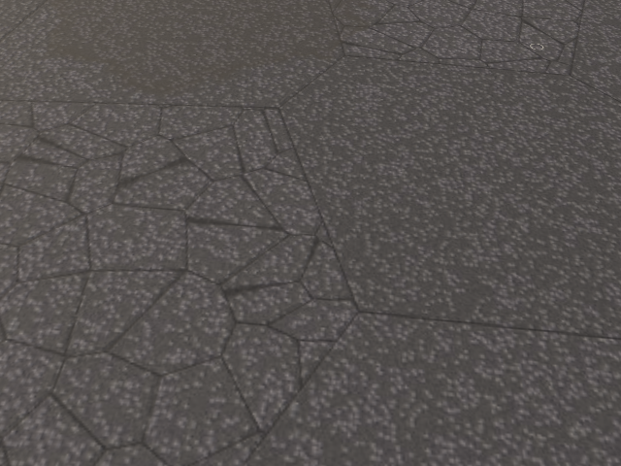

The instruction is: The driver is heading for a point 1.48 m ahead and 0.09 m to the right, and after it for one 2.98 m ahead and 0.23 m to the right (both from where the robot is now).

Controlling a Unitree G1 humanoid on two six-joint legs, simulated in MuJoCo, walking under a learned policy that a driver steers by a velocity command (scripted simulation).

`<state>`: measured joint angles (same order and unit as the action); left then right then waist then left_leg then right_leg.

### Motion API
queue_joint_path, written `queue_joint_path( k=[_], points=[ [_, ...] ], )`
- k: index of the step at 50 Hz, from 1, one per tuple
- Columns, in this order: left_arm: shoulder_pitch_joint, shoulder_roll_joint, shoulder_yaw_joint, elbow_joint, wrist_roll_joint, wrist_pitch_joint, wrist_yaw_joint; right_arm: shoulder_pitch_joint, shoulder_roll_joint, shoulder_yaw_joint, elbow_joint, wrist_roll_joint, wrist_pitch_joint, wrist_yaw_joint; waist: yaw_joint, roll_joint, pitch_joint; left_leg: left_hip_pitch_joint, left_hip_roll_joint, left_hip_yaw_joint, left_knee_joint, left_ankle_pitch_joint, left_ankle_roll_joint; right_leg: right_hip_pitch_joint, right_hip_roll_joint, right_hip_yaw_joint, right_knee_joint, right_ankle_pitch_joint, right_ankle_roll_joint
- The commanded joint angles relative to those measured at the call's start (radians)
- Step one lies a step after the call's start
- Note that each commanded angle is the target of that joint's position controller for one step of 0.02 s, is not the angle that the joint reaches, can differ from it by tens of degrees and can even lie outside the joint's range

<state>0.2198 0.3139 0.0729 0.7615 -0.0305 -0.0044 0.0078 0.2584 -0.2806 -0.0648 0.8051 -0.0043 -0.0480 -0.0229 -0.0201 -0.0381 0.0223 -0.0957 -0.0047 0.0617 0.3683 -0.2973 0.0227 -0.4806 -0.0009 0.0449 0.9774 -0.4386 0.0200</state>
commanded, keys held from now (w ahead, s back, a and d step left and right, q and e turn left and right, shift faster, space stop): e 0.24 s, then no key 0.28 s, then q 0.16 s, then w+q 0.02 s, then q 0.30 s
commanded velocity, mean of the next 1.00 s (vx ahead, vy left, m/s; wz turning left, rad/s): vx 0.05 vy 0.00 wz -0.07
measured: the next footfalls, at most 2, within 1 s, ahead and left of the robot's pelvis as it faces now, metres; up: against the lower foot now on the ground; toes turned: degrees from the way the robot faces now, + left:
right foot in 0.22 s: +0.18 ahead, -0.14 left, +0.00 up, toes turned -10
left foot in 0.60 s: +0.21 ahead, +0.10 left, +0.00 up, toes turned -13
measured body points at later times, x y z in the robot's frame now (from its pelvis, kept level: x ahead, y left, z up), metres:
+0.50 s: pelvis +0.10 -0.04 -0.01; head +0.13 -0.06 +0.44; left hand +0.31 +0.19 -0.10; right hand +0.17 -0.34 -0.12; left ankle +0.16 +0.11 -0.70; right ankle +0.14 -0.13 -0.74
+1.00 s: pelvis +0.14 -0.02 -0.01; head +0.18 -0.01 +0.44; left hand +0.28 +0.27 -0.12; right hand +0.31 -0.30 -0.10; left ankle +0.14 +0.10 -0.69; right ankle +0.14 -0.13 -0.74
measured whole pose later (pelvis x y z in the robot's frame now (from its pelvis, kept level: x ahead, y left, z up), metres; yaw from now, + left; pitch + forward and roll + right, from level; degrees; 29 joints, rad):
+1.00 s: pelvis +0.14 -0.02 -0.01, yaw -1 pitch +2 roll -1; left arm 0.20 0.28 0.08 0.70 0.01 0.01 0.04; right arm 0.17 -0.30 -0.07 0.61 0.02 0.04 -0.01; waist 0.02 0.01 0.04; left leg -0.49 0.02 0.00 1.00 -0.50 -0.05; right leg -0.28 -0.05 -0.13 0.53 -0.28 -0.01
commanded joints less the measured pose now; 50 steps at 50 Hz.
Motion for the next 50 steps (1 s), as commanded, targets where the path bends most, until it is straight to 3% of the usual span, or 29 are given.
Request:
queue_joint_path(
  k=[1,3,5,8,10,11,12,13,14,15,17,19,23,26,29,30,31,32,33,34,38,41,42,43,44,45,46,47,50],
  points=[
    [-0.094,0.029,0.002,-0.117,0.002,-0.005,-0.023,-0.049,-0.156,-0.036,-0.069,0.001,0.010,-0.020,-0.018,0.154,0.024,0.115,0.261,-0.107,-0.101,0.666,0.147,-0.212,-0.053,-0.033,-0.030,0.121,0.036],
    [-0.124,0.006,-0.009,-0.147,0.004,-0.003,-0.042,-0.060,-0.173,-0.040,-0.072,0.003,0.023,-0.030,-0.023,0.165,0.012,0.063,0.233,-0.027,-0.095,0.664,0.138,-0.111,-0.051,-0.071,-0.157,0.212,0.036],
    [-0.139,0.026,-0.004,-0.172,0.007,-0.001,-0.057,-0.053,-0.193,-0.045,-0.072,0.011,0.029,-0.030,-0.024,0.167,-0.010,0.043,0.237,0.010,-0.063,0.681,0.126,-0.024,-0.032,-0.103,-0.249,0.264,0.014],
    [-0.085,0.080,0.023,-0.185,0.013,0.006,-0.068,-0.073,-0.212,-0.052,-0.079,0.035,0.023,-0.024,0.022,0.163,-0.053,0.034,0.255,0.033,0.074,0.782,0.101,0.094,0.009,-0.129,-0.340,0.258,-0.043],
    [0.079,0.144,0.061,-0.149,0.020,0.010,-0.048,-0.067,-0.174,-0.041,-0.083,0.041,0.011,-0.016,0.109,0.095,-0.138,-0.064,0.187,0.088,0.356,0.721,0.038,0.358,0.066,-0.132,-0.480,0.414,-0.111],
    [0.145,0.230,0.082,-0.154,0.020,0.015,-0.019,-0.028,-0.119,-0.021,-0.098,-0.005,0.004,-0.004,0.121,-0.104,-0.198,-0.311,0.112,0.095,0.662,0.178,-0.037,0.592,-0.116,0.125,-0.491,0.815,-0.197],
    [0.097,0.310,0.078,-0.206,0.053,0.004,-0.015,0.051,-0.065,0.002,-0.133,-0.029,-0.003,0.006,0.039,-0.236,-0.357,-0.527,-0.065,-0.038,0.959,-0.468,-0.084,0.718,-0.411,0.637,-0.551,0.911,-0.448],
    [0.069,0.222,0.061,-0.218,0.041,-0.004,-0.025,-0.005,-0.167,-0.021,-0.113,0.007,0.003,0.015,0.103,-0.075,-0.380,-0.537,-0.007,-0.169,1.026,-0.385,-0.080,0.638,-0.392,0.579,-0.623,0.666,-0.448],
    [0.000,0.178,0.044,-0.214,0.030,-0.013,-0.025,-0.052,-0.177,-0.024,-0.131,0.030,0.012,0.014,0.074,-0.066,-0.237,-0.575,0.028,-0.146,0.995,-0.303,-0.065,0.519,-0.346,0.460,-0.641,0.538,-0.391],
    [-0.044,0.136,0.031,-0.206,0.017,-0.013,-0.022,-0.057,-0.167,-0.024,-0.116,0.018,0.024,0.002,0.045,0.001,-0.156,-0.558,0.070,-0.136,0.914,-0.239,-0.063,0.405,-0.281,0.362,-0.653,0.435,-0.320],
    [-0.109,0.126,0.023,-0.211,0.033,-0.008,-0.015,-0.041,-0.166,-0.027,-0.105,0.000,0.048,-0.014,0.004,-0.033,-0.105,-0.419,0.078,-0.118,0.819,-0.142,-0.072,0.200,-0.200,0.251,-0.682,0.411,-0.271],
    [-0.123,0.124,0.021,-0.205,0.045,-0.012,-0.008,0.006,-0.129,-0.019,-0.093,-0.003,0.054,-0.018,-0.014,-0.061,-0.123,-0.348,0.062,-0.098,0.739,-0.103,-0.088,0.147,-0.173,0.188,-0.687,0.474,-0.276],
    [-0.113,0.113,0.018,-0.182,0.042,-0.007,0.003,-0.037,-0.087,0.001,-0.106,-0.004,0.056,-0.022,0.017,-0.079,-0.131,-0.303,0.069,-0.105,0.519,-0.055,-0.103,0.162,-0.163,0.175,-0.683,0.353,-0.272],
    [-0.101,0.106,0.010,-0.163,0.047,0.002,0.000,-0.067,-0.096,0.001,-0.117,0.003,0.052,-0.015,0.039,-0.090,-0.108,-0.257,0.061,-0.101,0.400,-0.044,-0.095,0.154,-0.174,0.216,-0.680,0.209,-0.266],
    [-0.106,0.024,-0.026,-0.130,0.050,-0.001,-0.007,-0.011,-0.058,0.012,-0.088,-0.005,0.039,0.004,-0.003,-0.057,-0.104,-0.072,0.045,-0.066,0.130,0.110,-0.061,0.118,-0.142,0.167,-0.626,0.102,-0.194],
    [-0.058,0.009,-0.033,-0.108,0.056,-0.008,-0.009,-0.024,-0.083,0.011,-0.100,-0.017,0.037,0.006,0.008,-0.022,-0.088,-0.036,0.079,-0.119,0.074,0.192,-0.040,0.101,-0.106,0.144,-0.593,0.073,-0.136],
    [-0.015,0.020,-0.030,-0.104,0.072,-0.013,-0.008,-0.057,-0.166,-0.001,-0.134,-0.022,0.035,0.001,0.063,0.102,-0.069,-0.061,0.188,-0.251,0.047,0.343,0.003,0.095,-0.031,0.078,-0.489,0.033,-0.080],
    [0.005,0.018,-0.023,-0.109,0.068,-0.015,-0.003,-0.118,-0.177,-0.006,-0.124,-0.017,0.035,0.004,0.120,0.258,-0.051,-0.235,0.200,-0.301,0.013,0.152,0.070,0.207,0.021,-0.009,-0.485,0.096,-0.038],
    [-0.052,0.067,-0.012,-0.109,0.067,-0.010,0.007,-0.145,-0.143,-0.002,-0.151,-0.011,0.032,0.012,0.079,0.236,-0.015,-0.298,0.170,-0.303,-0.018,0.049,0.070,0.258,0.017,-0.018,-0.456,0.156,-0.024],
    [-0.078,0.078,-0.003,-0.116,0.059,-0.006,0.014,-0.131,-0.133,0.000,-0.147,-0.010,0.028,0.014,0.066,0.226,-0.015,-0.308,0.159,-0.304,-0.016,0.032,0.054,0.275,0.014,-0.027,-0.441,0.185,-0.033],
    [-0.074,0.050,0.004,-0.126,0.047,0.000,0.023,-0.083,-0.149,-0.012,-0.171,0.006,0.027,0.002,0.046,0.181,-0.013,-0.294,0.128,-0.330,0.048,0.070,0.062,0.242,0.012,-0.047,-0.416,0.173,-0.062],
    [-0.035,0.063,0.022,-0.125,0.044,-0.006,0.020,-0.078,-0.138,-0.018,-0.219,0.016,0.037,-0.005,0.041,0.073,-0.065,-0.319,0.069,-0.281,0.191,0.177,0.040,0.290,-0.053,-0.012,-0.455,0.267,-0.094],
    [-0.007,0.077,0.029,-0.121,0.044,-0.003,0.021,-0.080,-0.119,-0.016,-0.236,0.017,0.042,-0.006,0.043,0.001,-0.084,-0.365,0.030,-0.229,0.279,0.161,0.013,0.332,-0.115,0.050,-0.502,0.302,-0.132],
    [0.023,0.103,0.037,-0.115,0.044,0.000,0.023,-0.076,-0.103,-0.013,-0.252,0.017,0.049,-0.005,0.044,-0.095,-0.097,-0.426,-0.009,-0.161,0.393,0.102,-0.021,0.378,-0.233,0.169,-0.568,0.390,-0.203],
    [0.012,0.104,0.037,-0.120,0.043,0.000,0.028,-0.074,-0.099,-0.016,-0.263,0.010,0.055,0.000,0.041,-0.180,-0.103,-0.484,-0.014,-0.102,0.532,-0.186,-0.046,0.399,-0.363,0.272,-0.605,0.538,-0.291],
    [0.025,0.097,0.032,-0.127,0.046,-0.005,0.034,-0.097,-0.118,-0.026,-0.273,0.009,0.062,0.007,0.061,-0.149,-0.103,-0.545,0.020,-0.117,0.726,-0.340,-0.062,0.414,-0.442,0.326,-0.621,0.667,-0.353],
    [0.006,0.101,0.032,-0.135,0.047,-0.009,0.039,-0.097,-0.119,-0.034,-0.273,0.017,0.070,0.011,0.050,-0.072,-0.097,-0.574,0.042,-0.135,0.817,-0.346,-0.070,0.413,-0.446,0.294,-0.618,0.706,-0.355],
    [-0.042,0.115,0.037,-0.141,0.040,-0.011,0.040,-0.091,-0.097,-0.028,-0.271,0.025,0.079,0.013,0.027,-0.047,-0.077,-0.573,0.075,-0.144,0.767,-0.297,-0.072,0.397,-0.403,0.212,-0.621,0.663,-0.310],
    [-0.105,0.145,0.050,-0.141,0.034,0.005,0.041,-0.104,-0.060,-0.013,-0.277,0.026,0.088,0.028,0.029,-0.095,-0.080,-0.398,0.069,-0.052,0.556,-0.154,-0.073,0.310,-0.288,-0.008,-0.604,0.670,-0.228]
  ],
)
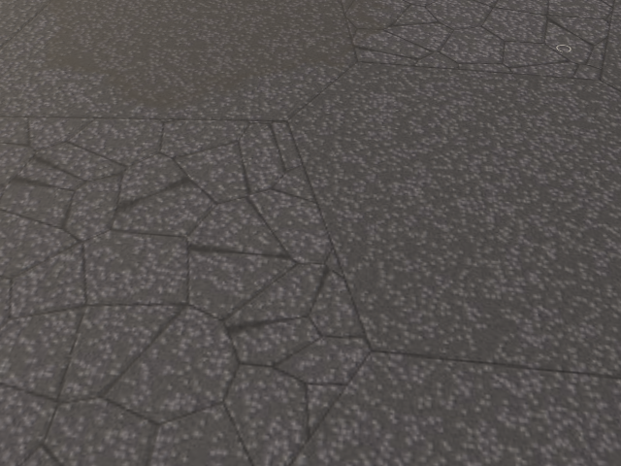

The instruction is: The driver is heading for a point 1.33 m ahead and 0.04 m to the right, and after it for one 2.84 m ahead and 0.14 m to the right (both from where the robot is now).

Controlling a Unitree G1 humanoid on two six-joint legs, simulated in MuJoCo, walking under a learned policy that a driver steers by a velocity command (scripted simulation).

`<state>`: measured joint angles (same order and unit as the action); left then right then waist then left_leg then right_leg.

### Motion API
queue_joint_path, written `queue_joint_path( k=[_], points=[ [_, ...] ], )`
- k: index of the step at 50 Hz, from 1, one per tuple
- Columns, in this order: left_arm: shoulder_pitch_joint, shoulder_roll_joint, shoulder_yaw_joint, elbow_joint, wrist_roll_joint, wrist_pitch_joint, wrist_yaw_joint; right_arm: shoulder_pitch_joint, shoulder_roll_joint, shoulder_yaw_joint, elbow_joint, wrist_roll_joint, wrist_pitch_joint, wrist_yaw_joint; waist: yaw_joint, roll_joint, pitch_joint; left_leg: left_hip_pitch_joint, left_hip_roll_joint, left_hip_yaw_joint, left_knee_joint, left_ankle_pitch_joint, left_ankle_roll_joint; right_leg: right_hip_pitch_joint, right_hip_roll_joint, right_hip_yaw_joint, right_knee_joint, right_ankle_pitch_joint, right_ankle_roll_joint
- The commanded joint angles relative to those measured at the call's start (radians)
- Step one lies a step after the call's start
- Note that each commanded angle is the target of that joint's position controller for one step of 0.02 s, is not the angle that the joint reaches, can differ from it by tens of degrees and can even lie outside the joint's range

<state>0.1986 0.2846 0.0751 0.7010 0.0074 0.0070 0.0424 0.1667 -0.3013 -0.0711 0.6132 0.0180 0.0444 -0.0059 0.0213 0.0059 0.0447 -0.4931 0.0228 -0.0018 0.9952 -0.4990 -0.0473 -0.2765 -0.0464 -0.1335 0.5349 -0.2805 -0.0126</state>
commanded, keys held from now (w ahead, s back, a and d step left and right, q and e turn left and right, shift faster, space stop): q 0.12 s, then no key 0.16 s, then e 0.12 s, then w+e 0.52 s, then w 0.08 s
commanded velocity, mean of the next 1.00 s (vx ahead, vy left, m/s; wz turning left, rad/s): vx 0.19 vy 0.00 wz -0.10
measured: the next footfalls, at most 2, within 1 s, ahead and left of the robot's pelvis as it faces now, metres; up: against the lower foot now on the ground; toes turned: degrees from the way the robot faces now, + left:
left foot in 0.12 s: +0.05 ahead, +0.14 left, +0.00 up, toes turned +7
right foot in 0.56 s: +0.03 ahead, -0.07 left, +0.00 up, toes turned +2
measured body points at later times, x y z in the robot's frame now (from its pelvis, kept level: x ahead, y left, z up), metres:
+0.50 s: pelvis +0.02 +0.05 +0.00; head +0.02 +0.05 +0.45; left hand +0.10 +0.33 -0.12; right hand +0.22 -0.17 -0.08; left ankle +0.01 +0.13 -0.73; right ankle +0.01 -0.09 -0.72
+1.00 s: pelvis +0.19 +0.07 -0.01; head +0.22 +0.07 +0.44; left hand +0.25 +0.36 -0.13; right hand +0.37 -0.21 -0.07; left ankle +0.28 +0.17 -0.73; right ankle +0.01 -0.06 -0.69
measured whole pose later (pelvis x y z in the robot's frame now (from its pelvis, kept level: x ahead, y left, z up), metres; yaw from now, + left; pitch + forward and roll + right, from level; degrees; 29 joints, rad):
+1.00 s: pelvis +0.19 +0.07 -0.01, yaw -11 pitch +2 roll +1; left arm 0.41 0.30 0.08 0.77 -0.03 -0.03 0.02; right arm 0.07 -0.27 -0.06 0.62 0.00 -0.12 0.03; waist 0.06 -0.02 0.02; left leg -0.43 -0.03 0.01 0.58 -0.17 0.02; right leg -0.17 0.01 0.20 0.86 -0.53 -0.01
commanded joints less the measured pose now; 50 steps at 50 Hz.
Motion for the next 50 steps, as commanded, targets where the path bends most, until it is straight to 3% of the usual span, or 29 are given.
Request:
queue_joint_path(
  k=[1,3,5,6,7,8,9,11,12,17,19,21,24,27,28,29,30,31,32,34,36,39,42,45,46,47,48,49,50],
  points=[
    [-0.075,0.175,0.049,-0.076,-0.006,0.000,0.005,-0.014,-0.045,-0.009,-0.091,0.008,-0.004,0.020,-0.005,-0.160,-0.118,0.044,0.027,0.037,-0.133,0.072,0.000,0.111,-0.235,0.137,-0.149,0.510,-0.188],
    [-0.059,0.181,0.052,-0.066,-0.021,0.007,0.001,0.006,-0.064,-0.020,-0.094,0.010,-0.001,0.034,-0.010,-0.157,-0.141,0.117,0.002,0.073,-0.282,0.156,0.020,0.134,-0.247,0.111,-0.104,0.461,-0.168],
    [-0.032,0.157,0.046,-0.047,-0.038,0.006,-0.007,0.074,-0.084,-0.039,-0.074,0.003,0.003,0.029,-0.040,-0.113,-0.154,0.284,-0.050,0.095,-0.485,0.312,0.068,0.069,-0.221,0.050,0.018,0.309,-0.093],
    [0.016,0.114,0.036,-0.035,-0.017,0.004,-0.015,0.103,-0.155,-0.063,-0.080,-0.001,-0.001,0.016,-0.036,0.051,-0.143,0.420,0.024,-0.055,-0.560,0.567,0.120,-0.085,-0.150,-0.026,0.211,0.102,-0.013],
    [-0.003,0.054,0.008,-0.085,0.042,0.004,-0.020,0.097,-0.271,-0.076,-0.130,-0.022,-0.011,0.000,-0.009,0.343,-0.139,0.527,0.329,-0.481,-0.571,0.986,0.286,-0.388,-0.016,-0.025,0.540,-0.427,0.084],
    [-0.101,0.114,0.024,-0.101,0.014,-0.001,-0.013,0.133,-0.237,-0.063,-0.129,-0.057,-0.036,0.016,-0.106,0.234,-0.244,0.458,0.403,-0.556,-0.622,0.906,0.430,-0.410,0.026,0.161,0.694,-0.447,0.088],
    [-0.121,0.139,0.032,-0.095,-0.017,0.005,-0.007,0.098,-0.210,-0.050,-0.116,-0.059,-0.054,0.022,-0.081,0.153,-0.183,0.422,0.347,-0.457,-0.631,0.805,0.396,-0.427,0.005,0.187,0.734,-0.366,0.078],
    [-0.087,0.138,0.036,-0.054,-0.005,0.015,0.006,0.008,-0.141,-0.030,-0.107,-0.024,-0.058,0.009,-0.030,0.090,-0.136,0.370,0.248,-0.331,-0.618,0.695,0.291,-0.408,-0.023,0.202,0.682,-0.213,0.074],
    [-0.062,0.137,0.038,-0.041,0.000,0.019,0.006,-0.026,-0.130,-0.021,-0.105,-0.019,-0.056,0.003,-0.006,0.096,-0.137,0.322,0.217,-0.282,-0.620,0.733,0.275,-0.347,-0.013,0.192,0.674,-0.156,0.081],
    [-0.029,0.047,0.001,0.005,-0.011,0.021,-0.010,-0.053,-0.032,0.015,-0.074,-0.038,-0.061,-0.014,-0.001,0.104,-0.169,0.324,0.159,-0.158,-0.640,0.634,0.249,-0.163,-0.025,0.184,0.372,-0.048,0.102],
    [-0.057,0.043,-0.008,0.000,-0.012,0.021,-0.019,-0.029,-0.040,0.013,-0.046,-0.048,-0.059,-0.012,-0.031,0.132,-0.145,0.301,0.166,-0.155,-0.658,0.524,0.258,-0.079,-0.025,0.164,0.243,-0.071,0.101],
    [-0.063,0.080,-0.002,-0.010,-0.018,0.021,-0.022,-0.012,-0.078,0.002,-0.027,-0.050,-0.054,-0.008,-0.049,0.137,-0.118,0.280,0.185,-0.190,-0.689,0.308,0.272,-0.047,-0.009,0.136,0.178,-0.098,0.088],
    [-0.053,0.110,0.003,-0.012,-0.028,0.009,-0.025,0.010,-0.154,-0.025,-0.009,-0.019,-0.044,-0.014,-0.058,0.145,-0.027,0.247,0.220,-0.280,-0.758,-0.143,0.268,-0.083,0.029,0.072,0.120,-0.127,0.026],
    [0.044,0.072,-0.002,0.036,-0.034,-0.015,-0.036,-0.013,-0.124,-0.022,-0.004,0.000,-0.054,-0.021,-0.006,0.096,0.002,0.191,0.209,-0.249,-0.721,-0.194,0.231,0.024,0.032,0.067,-0.029,-0.126,-0.075],
    [0.116,0.078,0.002,0.069,-0.034,-0.023,-0.038,-0.054,-0.090,-0.016,-0.015,0.000,-0.061,-0.020,0.025,0.062,0.000,0.125,0.168,-0.184,-0.630,-0.133,0.198,0.112,0.010,0.121,-0.076,-0.125,-0.119],
    [0.217,0.146,0.025,0.103,-0.032,-0.032,-0.034,-0.125,-0.031,-0.004,-0.057,-0.005,-0.077,-0.016,0.055,-0.080,-0.014,-0.015,0.058,-0.027,-0.412,-0.063,0.125,0.194,-0.112,0.345,-0.149,-0.270,-0.198],
    [0.269,0.219,0.047,0.108,-0.034,-0.050,-0.041,-0.184,-0.013,0.000,-0.098,0.001,-0.104,-0.009,0.069,-0.252,0.018,-0.217,-0.096,0.086,-0.165,-0.020,0.061,0.273,-0.265,0.727,-0.311,-0.379,-0.310],
    [0.250,0.189,0.035,0.087,-0.011,-0.068,-0.040,-0.210,-0.056,-0.012,-0.107,0.013,-0.128,-0.001,0.085,-0.230,0.054,-0.350,-0.068,-0.028,-0.017,-0.117,0.057,0.324,-0.329,0.844,-0.377,-0.300,-0.350],
    [0.215,0.160,0.027,0.075,-0.006,-0.082,-0.035,-0.175,-0.067,-0.017,-0.092,0.020,-0.145,0.013,0.048,-0.190,0.055,-0.392,-0.030,-0.070,0.040,-0.049,0.063,0.361,-0.304,0.775,-0.354,-0.207,-0.326],
    [0.198,0.136,0.022,0.062,-0.031,-0.084,-0.031,-0.176,-0.074,-0.021,-0.077,-0.009,-0.160,0.028,0.041,-0.110,0.024,-0.426,0.000,-0.056,0.000,0.100,0.058,0.424,-0.238,0.630,-0.327,-0.017,-0.269],
    [0.204,0.111,0.015,0.054,-0.033,-0.068,-0.021,-0.199,-0.045,-0.015,-0.079,-0.017,-0.164,0.040,0.040,-0.102,0.002,-0.325,-0.007,-0.026,-0.118,0.206,0.031,0.373,-0.172,0.517,-0.332,0.094,-0.233],
    [0.200,0.145,0.025,0.035,-0.029,-0.053,-0.008,-0.235,0.002,0.003,-0.079,-0.009,-0.162,0.054,0.053,-0.125,0.012,-0.133,-0.046,0.008,-0.308,0.339,0.005,0.211,-0.112,0.418,-0.331,0.112,-0.200],
    [0.214,0.180,0.039,0.024,-0.038,-0.049,-0.010,-0.242,-0.033,-0.008,-0.086,0.005,-0.160,0.053,0.054,-0.154,0.020,0.033,-0.059,-0.001,-0.419,0.395,0.000,0.097,-0.123,0.442,-0.319,0.065,-0.179],
    [0.183,0.183,0.044,0.012,-0.043,-0.051,-0.015,-0.156,-0.088,-0.032,-0.072,0.016,-0.164,0.041,-0.008,-0.168,0.007,0.173,-0.046,-0.023,-0.482,0.399,0.027,0.077,-0.143,0.486,-0.252,0.101,-0.140],
    [0.174,0.165,0.039,0.004,-0.037,-0.052,-0.017,-0.074,-0.111,-0.047,-0.051,0.013,-0.165,0.032,-0.052,-0.158,-0.035,0.287,-0.054,-0.010,-0.507,0.383,0.049,0.060,-0.110,0.469,-0.160,0.198,-0.117],
    [0.170,0.120,0.026,-0.005,-0.023,-0.055,-0.022,0.051,-0.143,-0.063,-0.026,0.007,-0.167,0.022,-0.112,-0.128,-0.121,0.451,-0.006,-0.036,-0.512,0.381,0.083,0.015,-0.050,0.411,0.028,0.255,-0.084],
    [0.195,0.028,-0.004,-0.035,0.008,-0.056,-0.022,0.228,-0.211,-0.073,-0.007,-0.015,-0.162,0.013,-0.157,0.054,-0.312,0.713,0.202,-0.279,-0.520,0.240,0.155,-0.117,0.030,0.329,0.366,0.030,-0.044],
    [0.319,-0.019,-0.017,-0.061,-0.048,-0.073,-0.018,0.250,-0.268,-0.076,0.021,-0.045,-0.160,0.032,-0.071,0.417,-0.356,0.823,0.382,-0.832,-0.749,-0.048,0.304,-0.399,0.134,0.302,0.648,-0.328,-0.003],
    [0.293,0.093,0.007,-0.023,-0.075,-0.074,-0.018,0.193,-0.165,-0.053,0.018,-0.029,-0.163,0.037,-0.073,0.269,-0.226,0.729,0.371,-0.829,-0.789,-0.197,0.303,-0.496,0.063,0.333,0.780,-0.254,-0.002]
  ],
)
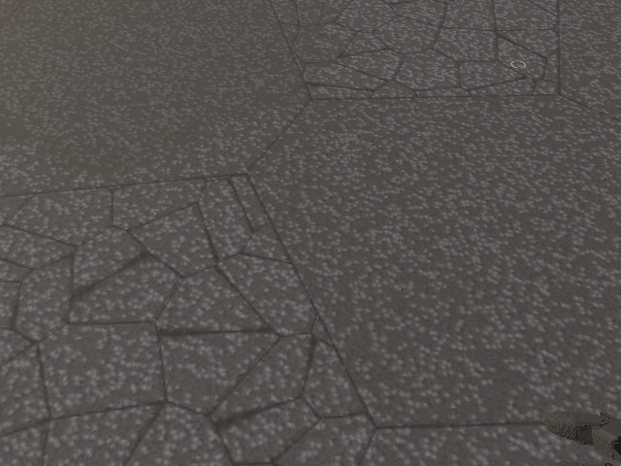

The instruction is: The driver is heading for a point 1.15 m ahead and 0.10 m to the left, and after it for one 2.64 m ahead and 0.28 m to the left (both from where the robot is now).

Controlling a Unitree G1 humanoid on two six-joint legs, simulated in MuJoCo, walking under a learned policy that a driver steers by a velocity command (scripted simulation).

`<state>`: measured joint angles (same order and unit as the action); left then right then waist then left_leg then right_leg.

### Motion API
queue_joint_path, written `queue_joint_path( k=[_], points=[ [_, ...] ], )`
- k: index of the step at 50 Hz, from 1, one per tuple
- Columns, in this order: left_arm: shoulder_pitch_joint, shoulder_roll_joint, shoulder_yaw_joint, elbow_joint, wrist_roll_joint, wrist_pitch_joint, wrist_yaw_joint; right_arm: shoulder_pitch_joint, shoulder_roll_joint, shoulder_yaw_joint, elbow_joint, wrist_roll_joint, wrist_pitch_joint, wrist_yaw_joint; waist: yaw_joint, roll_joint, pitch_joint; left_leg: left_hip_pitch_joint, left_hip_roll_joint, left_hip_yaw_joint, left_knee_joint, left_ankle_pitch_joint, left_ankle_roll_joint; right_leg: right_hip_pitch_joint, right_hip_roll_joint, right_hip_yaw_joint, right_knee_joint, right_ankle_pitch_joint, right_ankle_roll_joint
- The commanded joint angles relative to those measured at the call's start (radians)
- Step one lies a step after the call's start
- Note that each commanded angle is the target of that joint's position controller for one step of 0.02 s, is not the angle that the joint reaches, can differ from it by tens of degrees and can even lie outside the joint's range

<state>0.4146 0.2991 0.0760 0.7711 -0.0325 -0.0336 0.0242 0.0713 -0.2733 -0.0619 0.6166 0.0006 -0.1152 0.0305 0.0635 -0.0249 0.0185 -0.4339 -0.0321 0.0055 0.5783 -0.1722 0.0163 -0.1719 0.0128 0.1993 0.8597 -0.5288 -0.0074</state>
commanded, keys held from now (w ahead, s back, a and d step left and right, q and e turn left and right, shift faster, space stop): w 0.38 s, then w+q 0.34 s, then q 0.28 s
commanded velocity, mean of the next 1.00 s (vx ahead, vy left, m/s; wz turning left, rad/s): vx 0.43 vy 0.00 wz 0.15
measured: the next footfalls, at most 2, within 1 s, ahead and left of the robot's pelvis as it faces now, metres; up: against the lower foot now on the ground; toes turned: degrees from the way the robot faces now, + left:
right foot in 0.42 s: +0.37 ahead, -0.16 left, +0.00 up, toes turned -5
left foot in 0.94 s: +0.63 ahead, +0.08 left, +0.00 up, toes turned +18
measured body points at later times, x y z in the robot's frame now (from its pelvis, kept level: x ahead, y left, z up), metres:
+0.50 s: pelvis +0.25 -0.06 +0.00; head +0.29 -0.07 +0.45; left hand +0.48 +0.18 -0.06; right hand +0.26 -0.34 -0.13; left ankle +0.12 +0.11 -0.65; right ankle +0.33 -0.15 -0.72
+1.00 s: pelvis +0.50 -0.03 -0.01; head +0.55 -0.01 +0.44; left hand +0.52 +0.27 -0.13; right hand +0.75 -0.24 -0.09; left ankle +0.59 +0.06 -0.72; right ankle +0.36 -0.17 -0.64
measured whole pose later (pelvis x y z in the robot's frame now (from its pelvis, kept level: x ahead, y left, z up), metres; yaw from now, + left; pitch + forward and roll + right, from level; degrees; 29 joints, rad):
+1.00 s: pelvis +0.50 -0.03 -0.01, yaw +13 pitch +2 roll -1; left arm 0.23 0.30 0.06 0.78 0.00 -0.04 0.02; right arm 0.11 -0.30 -0.06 0.63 -0.01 -0.03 0.04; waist 0.03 0.02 0.08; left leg -0.51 -0.05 0.02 0.61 -0.13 0.10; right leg -0.26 -0.01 -0.07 1.10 -0.59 0.04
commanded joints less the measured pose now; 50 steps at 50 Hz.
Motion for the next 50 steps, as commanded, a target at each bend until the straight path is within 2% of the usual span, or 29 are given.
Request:
queue_joint_path(
  k=[1,2,3,5,9,11,14,17,19,20,21,22,23,24,25,26,27,31,34,36,39,41,43,45,46,47,48,49,50],
  points=[
    [-0.028,0.116,0.014,-0.105,-0.026,-0.032,-0.005,0.238,-0.132,-0.046,0.017,0.003,0.001,-0.005,-0.123,0.188,-0.082,0.558,0.388,-0.645,-0.356,-0.424,0.212,-0.619,-0.036,-0.035,0.461,0.088,-0.017],
    [-0.089,0.104,0.010,-0.110,-0.006,-0.033,-0.007,0.206,-0.115,-0.039,0.022,-0.002,0.005,-0.005,-0.110,0.094,-0.039,0.456,0.337,-0.503,-0.347,-0.257,0.198,-0.579,-0.069,-0.055,0.433,0.155,-0.023],
    [-0.124,0.092,0.011,-0.120,0.009,-0.037,-0.011,0.183,-0.098,-0.034,0.032,-0.010,0.008,-0.006,-0.093,0.088,-0.015,0.392,0.296,-0.416,-0.359,-0.146,0.194,-0.556,-0.093,-0.056,0.378,0.199,-0.027],
    [-0.126,0.063,0.004,-0.119,0.009,-0.033,-0.023,0.172,-0.082,-0.027,0.048,-0.012,0.000,-0.011,-0.066,0.130,-0.018,0.334,0.258,-0.314,-0.395,-0.024,0.193,-0.497,-0.118,-0.078,0.304,0.240,-0.026],
    [-0.232,0.019,-0.024,-0.155,0.028,-0.034,-0.033,0.197,-0.129,-0.037,0.086,0.011,-0.006,-0.018,-0.075,0.087,0.026,0.296,0.263,-0.211,-0.451,0.085,0.225,-0.517,-0.136,-0.128,0.069,0.323,0.004],
    [-0.295,0.011,-0.034,-0.167,0.026,-0.043,-0.042,0.203,-0.154,-0.042,0.096,0.015,0.002,-0.020,-0.095,0.088,0.033,0.278,0.243,-0.148,-0.456,0.118,0.211,-0.469,-0.124,-0.154,-0.075,0.424,0.009],
    [-0.380,0.027,-0.035,-0.187,0.016,-0.049,-0.053,0.253,-0.184,-0.046,0.122,0.028,0.012,-0.020,-0.126,0.090,0.038,0.285,0.247,-0.109,-0.445,0.122,0.187,-0.392,-0.095,-0.182,-0.211,0.511,0.009],
    [-0.428,0.053,-0.027,-0.211,0.013,-0.051,-0.062,0.293,-0.200,-0.049,0.151,0.035,0.028,-0.022,-0.127,0.091,0.048,0.369,0.286,-0.112,-0.408,0.157,0.163,-0.374,-0.077,-0.184,-0.290,0.485,-0.024],
    [-0.372,0.078,-0.012,-0.203,0.015,-0.054,-0.064,0.288,-0.213,-0.050,0.159,0.034,0.042,-0.026,-0.079,0.100,0.009,0.410,0.282,-0.088,-0.309,0.340,0.136,-0.265,-0.042,-0.216,-0.340,0.444,-0.056],
    [-0.265,0.109,0.009,-0.173,0.020,-0.053,-0.058,0.294,-0.199,-0.042,0.163,0.033,0.048,-0.027,-0.021,0.086,-0.060,0.381,0.240,-0.056,-0.159,0.478,0.112,-0.093,-0.013,-0.238,-0.369,0.440,-0.081],
    [-0.101,0.159,0.033,-0.136,0.024,-0.051,-0.047,0.296,-0.161,-0.024,0.156,0.021,0.049,-0.029,0.056,0.065,-0.168,0.256,0.189,-0.022,0.063,0.427,0.076,0.159,-0.065,-0.188,-0.349,0.440,-0.115],
    [0.022,0.267,0.056,-0.127,0.053,-0.046,-0.037,0.366,-0.055,0.011,0.115,0.007,0.038,-0.028,0.055,-0.152,-0.326,-0.113,0.053,0.034,0.477,0.018,-0.002,0.528,-0.350,0.229,-0.380,0.297,-0.240],
    [0.049,0.219,0.042,-0.122,0.044,-0.045,-0.040,0.372,-0.071,0.012,0.124,0.022,0.023,-0.030,0.063,-0.231,-0.405,-0.254,-0.007,-0.112,0.664,-0.399,-0.008,0.545,-0.434,0.533,-0.538,0.160,-0.295],
    [-0.007,0.160,0.021,-0.117,0.035,-0.048,-0.042,0.308,-0.156,-0.014,0.112,0.049,0.019,-0.026,0.059,-0.149,-0.251,-0.345,0.046,-0.148,0.737,-0.346,0.002,0.434,-0.409,0.409,-0.560,0.099,-0.253],
    [-0.067,0.126,0.010,-0.119,0.031,-0.049,-0.042,0.247,-0.158,-0.014,0.094,0.050,0.019,-0.025,0.031,-0.111,-0.153,-0.347,0.097,-0.115,0.713,-0.259,0.011,0.304,-0.371,0.264,-0.578,0.136,-0.223],
    [-0.130,0.094,0.001,-0.115,0.035,-0.053,-0.045,0.220,-0.146,-0.014,0.091,0.035,0.025,-0.028,-0.004,-0.071,-0.088,-0.315,0.130,-0.104,0.660,-0.185,0.008,0.186,-0.327,0.169,-0.613,0.202,-0.206],
    [-0.174,0.068,-0.006,-0.115,0.042,-0.063,-0.048,0.231,-0.140,-0.021,0.098,0.028,0.039,-0.030,-0.039,-0.087,-0.055,-0.259,0.159,-0.115,0.616,-0.128,0.004,0.101,-0.292,0.087,-0.649,0.274,-0.190],
    [-0.205,0.072,0.006,-0.078,0.051,-0.096,-0.043,0.250,-0.087,-0.017,0.112,0.030,0.081,-0.032,-0.080,-0.050,-0.007,-0.216,0.161,-0.133,0.561,0.000,-0.025,0.002,-0.266,-0.108,-0.731,0.481,-0.190],
    [-0.182,0.087,0.012,-0.048,0.052,-0.095,-0.030,0.184,-0.075,-0.014,0.090,0.023,0.077,-0.028,-0.065,-0.026,0.019,-0.270,0.150,-0.141,0.410,0.143,-0.033,0.048,-0.250,-0.213,-0.740,0.572,-0.180],
    [-0.178,0.102,0.015,-0.038,0.048,-0.089,-0.023,0.127,-0.062,-0.007,0.074,0.022,0.071,-0.015,-0.046,-0.020,0.035,-0.249,0.143,-0.102,0.280,0.234,-0.028,0.063,-0.236,-0.278,-0.747,0.587,-0.163],
    [-0.154,0.132,0.022,-0.019,0.042,-0.068,-0.008,0.008,-0.033,0.006,0.021,0.007,0.066,0.009,-0.007,-0.001,0.079,-0.212,0.122,-0.011,0.119,0.277,-0.019,0.088,-0.241,-0.358,-0.696,0.801,-0.145],
    [-0.129,0.151,0.027,-0.007,0.032,-0.047,0.000,-0.021,-0.037,0.004,-0.009,0.006,0.067,0.025,0.002,-0.014,0.063,-0.202,0.103,0.023,0.068,0.242,-0.007,0.155,-0.257,-0.378,-0.631,0.914,-0.136],
    [-0.141,0.174,0.035,-0.011,0.017,-0.026,0.009,0.000,-0.066,-0.009,-0.027,0.006,0.071,0.038,-0.024,-0.045,0.023,-0.160,0.067,0.052,0.040,0.151,0.021,0.216,-0.270,-0.387,-0.536,1.071,-0.120],
    [-0.169,0.190,0.044,-0.027,0.004,-0.007,0.020,0.119,-0.118,-0.036,-0.013,0.006,0.076,0.040,-0.094,-0.066,-0.054,-0.018,0.004,0.086,0.017,0.066,0.063,0.229,-0.262,-0.392,-0.340,1.235,-0.095],
    [-0.189,0.176,0.039,-0.037,-0.002,-0.002,0.020,0.240,-0.162,-0.061,0.014,0.006,0.075,0.029,-0.161,-0.037,-0.118,0.146,-0.030,0.084,-0.075,0.149,0.097,0.180,-0.223,-0.409,-0.156,1.171,-0.062],
    [-0.152,0.137,0.024,-0.049,0.019,-0.011,0.015,0.313,-0.233,-0.083,0.022,0.003,0.080,0.003,-0.189,0.080,-0.188,0.390,0.062,-0.064,-0.105,0.507,0.150,-0.017,-0.154,-0.413,0.118,0.813,0.002],
    [-0.040,0.014,-0.013,-0.076,0.082,-0.023,-0.003,0.267,-0.322,-0.085,-0.006,-0.014,0.086,-0.016,-0.062,0.316,-0.285,0.702,0.313,-0.437,0.029,1.057,0.324,-0.394,0.025,-0.343,0.483,-0.184,0.073],
    [-0.020,0.091,-0.013,-0.067,0.054,-0.038,-0.020,0.272,-0.288,-0.074,-0.048,-0.023,0.079,-0.005,-0.114,0.200,-0.524,0.763,0.426,-0.686,-0.083,0.852,0.456,-0.452,0.052,-0.100,0.631,-0.204,0.078],
    [-0.136,0.150,0.004,-0.087,0.018,-0.035,-0.022,0.212,-0.234,-0.065,-0.059,-0.010,0.079,0.001,-0.139,0.091,-0.414,0.670,0.366,-0.568,-0.141,0.667,0.406,-0.500,0.003,-0.075,0.606,-0.099,0.060]
  ],
)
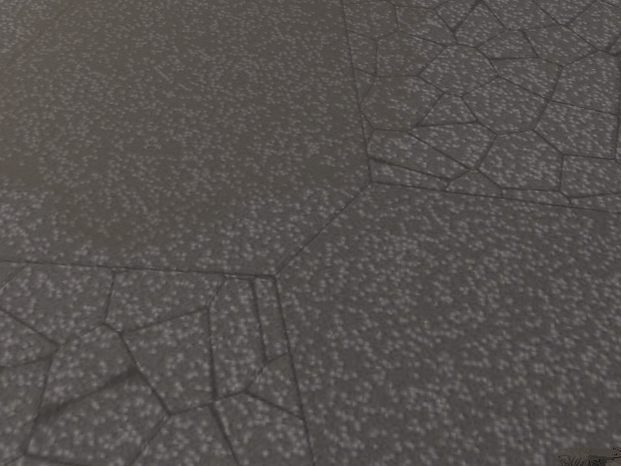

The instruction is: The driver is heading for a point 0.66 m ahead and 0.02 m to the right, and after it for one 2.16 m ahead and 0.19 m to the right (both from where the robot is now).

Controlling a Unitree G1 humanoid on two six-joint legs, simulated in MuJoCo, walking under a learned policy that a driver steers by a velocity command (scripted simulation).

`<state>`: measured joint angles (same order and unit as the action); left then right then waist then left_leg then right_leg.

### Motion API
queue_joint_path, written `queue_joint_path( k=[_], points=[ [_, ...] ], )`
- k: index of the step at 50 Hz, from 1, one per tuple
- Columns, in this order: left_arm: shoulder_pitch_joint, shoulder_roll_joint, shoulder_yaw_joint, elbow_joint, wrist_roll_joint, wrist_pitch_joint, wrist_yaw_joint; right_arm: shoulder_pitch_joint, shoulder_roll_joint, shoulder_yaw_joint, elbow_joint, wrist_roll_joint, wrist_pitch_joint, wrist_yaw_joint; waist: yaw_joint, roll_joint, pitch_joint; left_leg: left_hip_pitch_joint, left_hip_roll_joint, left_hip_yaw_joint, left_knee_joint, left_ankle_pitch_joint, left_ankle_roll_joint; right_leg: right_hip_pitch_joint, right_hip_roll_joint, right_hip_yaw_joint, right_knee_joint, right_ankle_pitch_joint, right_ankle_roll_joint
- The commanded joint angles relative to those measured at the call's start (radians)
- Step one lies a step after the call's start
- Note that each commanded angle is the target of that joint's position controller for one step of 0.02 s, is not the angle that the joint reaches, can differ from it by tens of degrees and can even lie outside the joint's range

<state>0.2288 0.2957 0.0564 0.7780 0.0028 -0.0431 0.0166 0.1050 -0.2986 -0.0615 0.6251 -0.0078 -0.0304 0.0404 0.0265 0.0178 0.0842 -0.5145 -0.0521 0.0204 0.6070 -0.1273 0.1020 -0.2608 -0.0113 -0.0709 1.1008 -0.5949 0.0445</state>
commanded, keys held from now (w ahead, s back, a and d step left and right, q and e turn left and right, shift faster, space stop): q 0.14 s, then no key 0.54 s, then w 0.32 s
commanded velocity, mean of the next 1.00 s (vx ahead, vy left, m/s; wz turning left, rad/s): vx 0.11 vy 0.00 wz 0.21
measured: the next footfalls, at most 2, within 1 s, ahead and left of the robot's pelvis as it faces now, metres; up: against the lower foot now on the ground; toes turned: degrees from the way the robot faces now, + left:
right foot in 0.40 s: +0.17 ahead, -0.16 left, +0.00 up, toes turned +12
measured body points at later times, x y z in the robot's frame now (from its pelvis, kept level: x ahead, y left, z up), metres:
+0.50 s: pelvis +0.09 -0.05 +0.02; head +0.11 -0.06 +0.47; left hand +0.17 +0.24 -0.08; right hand +0.30 -0.27 -0.09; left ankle +0.11 +0.07 -0.71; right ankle +0.13 -0.17 -0.72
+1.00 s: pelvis +0.17 -0.02 +0.02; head +0.18 +0.00 +0.46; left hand +0.22 +0.26 -0.11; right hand +0.30 -0.27 -0.09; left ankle +0.13 +0.07 -0.72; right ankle +0.13 -0.16 -0.67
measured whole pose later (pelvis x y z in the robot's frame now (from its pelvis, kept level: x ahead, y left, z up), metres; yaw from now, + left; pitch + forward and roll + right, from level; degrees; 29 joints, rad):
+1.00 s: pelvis +0.17 -0.02 +0.02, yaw +11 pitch +1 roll +0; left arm 0.29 0.28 0.04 0.75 -0.03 -0.05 0.01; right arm 0.33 -0.25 -0.06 0.76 0.01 -0.08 0.02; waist -0.02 -0.03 -0.01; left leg -0.22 -0.04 -0.01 0.56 -0.35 0.05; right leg -0.33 0.01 0.05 0.94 -0.47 -0.02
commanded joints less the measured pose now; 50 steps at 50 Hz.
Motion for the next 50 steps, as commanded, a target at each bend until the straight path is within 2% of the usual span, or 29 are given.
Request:
queue_joint_path(
  k=[1,2,4,5,8,11,14,16,18,19,20,21,22,23,25,27,30,34,35,38,41,42,43,45,46,47,48,49,50],
  points=[
    [-0.007,0.144,0.022,-0.112,-0.014,-0.019,-0.004,0.121,-0.166,-0.054,-0.064,0.022,-0.003,-0.013,-0.073,-0.014,-0.334,0.608,0.327,-0.488,-0.201,0.470,0.257,-0.447,-0.007,0.173,0.282,0.058,0.006],
    [-0.027,0.136,0.022,-0.108,0.000,-0.008,0.010,0.081,-0.137,-0.045,-0.068,0.033,0.003,-0.019,-0.046,-0.042,-0.251,0.474,0.286,-0.438,-0.233,0.390,0.219,-0.425,-0.034,0.171,0.209,0.110,0.012],
    [-0.003,0.137,0.027,-0.110,0.008,0.017,0.019,0.041,-0.139,-0.044,-0.077,0.010,0.013,-0.029,0.003,0.013,-0.201,0.288,0.234,-0.387,-0.276,0.358,0.192,-0.308,-0.035,0.165,0.112,0.163,0.019],
    [0.014,0.116,0.022,-0.105,0.011,0.022,0.021,0.034,-0.144,-0.047,-0.076,0.003,0.014,-0.032,0.013,0.032,-0.203,0.251,0.218,-0.363,-0.277,0.396,0.189,-0.280,-0.027,0.153,0.061,0.171,0.027],
    [0.006,0.090,0.012,-0.100,0.014,0.028,0.030,0.050,-0.166,-0.055,-0.065,0.005,0.023,-0.052,0.004,0.047,-0.247,0.249,0.201,-0.335,-0.255,0.424,0.176,-0.262,-0.010,0.149,-0.071,0.221,0.053],
    [-0.027,0.085,0.009,-0.102,0.005,0.041,0.029,0.036,-0.153,-0.047,-0.065,0.009,0.042,-0.068,-0.015,0.079,-0.255,0.220,0.178,-0.331,-0.260,0.188,0.138,-0.223,-0.018,0.150,-0.167,0.305,0.060],
    [-0.070,0.082,0.008,-0.119,0.000,0.040,0.023,0.036,-0.137,-0.038,-0.059,0.000,0.053,-0.067,-0.040,0.120,-0.215,0.191,0.174,-0.360,-0.268,-0.006,0.124,-0.179,-0.020,0.143,-0.266,0.310,0.049],
    [-0.083,0.084,0.008,-0.128,-0.001,0.030,0.016,0.046,-0.127,-0.031,-0.051,-0.004,0.056,-0.061,-0.054,0.135,-0.200,0.213,0.189,-0.392,-0.243,-0.011,0.123,-0.150,-0.018,0.135,-0.343,0.278,0.034],
    [-0.056,0.070,0.008,-0.124,-0.001,0.017,0.006,0.038,-0.105,-0.017,-0.045,0.000,0.059,-0.057,-0.031,0.131,-0.195,0.227,0.184,-0.404,-0.193,0.033,0.102,-0.064,-0.008,0.116,-0.512,0.323,0.005],
    [-0.034,0.061,0.006,-0.117,0.005,0.011,-0.001,0.049,-0.082,-0.007,-0.035,0.005,0.060,-0.057,-0.011,0.120,-0.187,0.209,0.157,-0.391,-0.167,0.031,0.067,0.018,-0.011,0.112,-0.659,0.429,-0.016],
    [-0.030,0.105,0.013,-0.125,0.024,0.006,-0.002,0.097,-0.055,0.002,-0.025,-0.001,0.055,-0.057,-0.031,0.052,-0.184,0.172,0.108,-0.353,-0.107,-0.050,0.006,0.090,-0.105,0.199,-0.714,0.534,-0.052],
    [-0.080,0.187,0.028,-0.138,0.039,0.008,0.002,0.168,-0.041,0.002,-0.023,-0.009,0.045,-0.053,-0.116,-0.164,-0.165,0.107,-0.011,-0.210,-0.014,-0.230,-0.054,0.094,-0.244,0.354,-0.726,0.704,-0.149],
    [-0.088,0.115,0.012,-0.126,0.044,0.009,0.000,0.120,-0.072,-0.004,-0.033,-0.015,0.038,-0.053,-0.090,-0.242,-0.162,0.157,-0.001,-0.158,-0.003,-0.292,-0.094,0.002,-0.296,0.421,-0.761,0.651,-0.235],
    [-0.118,0.076,-0.001,-0.136,0.035,0.007,-0.003,0.092,-0.096,-0.012,-0.030,-0.014,0.038,-0.054,-0.081,-0.206,-0.150,0.205,0.021,-0.153,-0.018,-0.240,-0.108,-0.012,-0.253,0.382,-0.759,0.591,-0.222],
    [-0.092,0.095,0.006,-0.123,0.015,0.003,-0.006,0.041,-0.067,-0.008,-0.024,-0.019,0.052,-0.054,-0.050,-0.182,-0.144,0.256,0.024,-0.147,-0.083,-0.106,-0.114,-0.003,-0.162,0.296,-0.736,0.462,-0.141],
    [-0.073,0.082,-0.002,-0.113,0.018,0.000,-0.005,0.043,-0.046,-0.003,-0.020,-0.018,0.062,-0.048,-0.050,-0.166,-0.122,0.310,0.044,-0.161,-0.117,-0.052,-0.105,-0.049,-0.126,0.252,-0.737,0.354,-0.102],
    [-0.058,0.070,-0.007,-0.118,0.019,0.003,-0.007,0.054,-0.055,-0.007,0.001,-0.010,0.057,-0.047,-0.034,-0.086,-0.077,0.266,0.051,-0.175,-0.130,-0.064,-0.072,-0.044,-0.078,0.193,-0.710,0.284,-0.078],
    [-0.040,0.063,-0.008,-0.117,0.012,0.003,-0.005,0.056,-0.042,-0.006,0.022,-0.010,0.043,-0.051,-0.020,-0.014,-0.110,0.269,0.063,-0.190,-0.134,0.017,-0.080,0.011,-0.059,0.166,-0.657,0.391,-0.083],
    [-0.028,0.052,-0.012,-0.112,0.015,0.005,-0.005,0.072,-0.030,-0.003,0.033,-0.009,0.042,-0.053,-0.019,-0.010,-0.137,0.282,0.055,-0.181,-0.136,-0.052,-0.080,0.022,-0.050,0.158,-0.663,0.320,-0.084],
    [-0.013,0.085,-0.001,-0.109,0.001,0.015,-0.002,0.087,-0.042,-0.008,0.043,0.004,0.036,-0.057,-0.013,-0.056,-0.056,0.165,0.007,-0.119,-0.078,-0.395,-0.063,-0.010,-0.067,0.219,-0.714,-0.037,-0.142],
    [0.042,0.131,0.014,-0.092,-0.013,0.003,0.003,0.068,-0.016,-0.004,0.029,0.024,-0.011,-0.047,-0.005,-0.154,0.019,0.035,0.013,-0.029,0.072,-0.301,-0.062,0.036,-0.241,0.465,-0.846,-0.184,-0.250],
    [0.048,0.139,0.017,-0.086,-0.018,0.000,0.003,0.054,-0.018,-0.005,0.025,0.027,-0.026,-0.043,-0.002,-0.157,0.041,0.032,0.036,-0.030,0.075,-0.278,-0.055,0.024,-0.274,0.509,-0.859,-0.158,-0.272],
    [0.040,0.138,0.017,-0.086,-0.020,-0.002,0.001,0.062,-0.016,-0.005,0.028,0.028,-0.038,-0.038,-0.012,-0.158,0.042,0.072,0.045,-0.029,0.045,-0.270,-0.043,0.005,-0.271,0.495,-0.851,-0.105,-0.269],
    [-0.029,0.110,0.008,-0.102,-0.024,0.000,-0.009,0.179,-0.024,-0.013,0.075,0.028,-0.052,-0.028,-0.078,-0.154,0.000,0.318,0.042,-0.035,-0.087,-0.214,-0.016,-0.111,-0.188,0.360,-0.781,0.023,-0.211],
    [-0.081,0.060,-0.006,-0.129,-0.024,-0.005,-0.011,0.261,-0.074,-0.030,0.101,0.025,-0.057,-0.027,-0.110,-0.064,-0.010,0.411,0.101,-0.170,-0.167,-0.267,0.017,-0.191,-0.091,0.233,-0.635,0.133,-0.152],
    [-0.111,0.018,-0.016,-0.166,-0.022,-0.025,-0.010,0.357,-0.160,-0.055,0.127,0.026,-0.060,-0.025,-0.123,0.171,-0.036,0.555,0.239,-0.455,-0.289,-0.330,0.108,-0.344,0.047,0.058,-0.335,0.219,-0.073],
    [-0.124,0.066,-0.004,-0.182,-0.027,-0.044,-0.005,0.420,-0.173,-0.058,0.126,0.016,-0.066,-0.019,-0.160,0.251,-0.056,0.664,0.385,-0.726,-0.383,-0.239,0.216,-0.520,0.063,0.114,-0.094,0.053,-0.053],
    [-0.093,0.100,0.010,-0.172,-0.042,-0.054,-0.009,0.399,-0.135,-0.043,0.123,0.010,-0.072,-0.021,-0.126,0.148,-0.045,0.699,0.402,-0.693,-0.353,-0.165,0.221,-0.606,0.022,0.161,0.041,0.031,-0.070],
    [-0.077,0.086,0.006,-0.160,-0.044,-0.059,-0.016,0.374,-0.111,-0.036,0.112,0.009,-0.074,-0.025,-0.108,0.087,-0.058,0.717,0.376,-0.606,-0.341,-0.135,0.197,-0.643,-0.010,0.164,0.083,0.104,-0.088]
  ],
)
